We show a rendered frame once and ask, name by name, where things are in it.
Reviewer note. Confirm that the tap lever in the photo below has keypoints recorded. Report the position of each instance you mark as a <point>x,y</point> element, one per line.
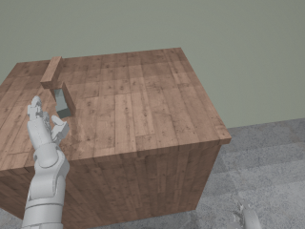
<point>61,107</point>

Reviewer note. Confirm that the robot right hand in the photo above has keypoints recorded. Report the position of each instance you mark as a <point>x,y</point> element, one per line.
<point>248,218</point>

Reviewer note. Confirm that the counter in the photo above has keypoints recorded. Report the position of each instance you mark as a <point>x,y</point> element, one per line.
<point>143,138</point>

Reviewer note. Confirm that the left robot forearm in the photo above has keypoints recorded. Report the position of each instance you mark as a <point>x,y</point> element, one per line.
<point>46,195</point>

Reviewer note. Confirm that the robot left hand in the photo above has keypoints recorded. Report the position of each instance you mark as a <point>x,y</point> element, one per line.
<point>39,127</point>

